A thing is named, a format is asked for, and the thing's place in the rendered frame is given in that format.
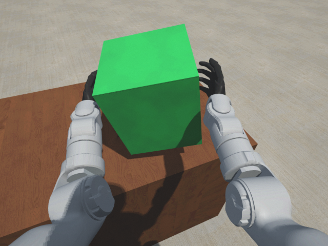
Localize pedestal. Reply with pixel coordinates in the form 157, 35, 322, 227
0, 82, 258, 246

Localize left robot forearm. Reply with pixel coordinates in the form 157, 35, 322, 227
48, 100, 105, 212

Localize right robot hand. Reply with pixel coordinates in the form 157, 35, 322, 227
197, 58, 226, 98

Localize right robot upper arm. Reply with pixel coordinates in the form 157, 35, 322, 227
225, 176, 328, 246

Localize left robot upper arm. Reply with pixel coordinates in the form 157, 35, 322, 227
8, 175, 115, 246

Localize left robot hand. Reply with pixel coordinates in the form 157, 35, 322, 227
82, 70, 97, 101

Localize carton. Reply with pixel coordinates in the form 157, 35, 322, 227
92, 24, 202, 155

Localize right robot forearm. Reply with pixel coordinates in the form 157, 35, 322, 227
203, 94, 292, 207

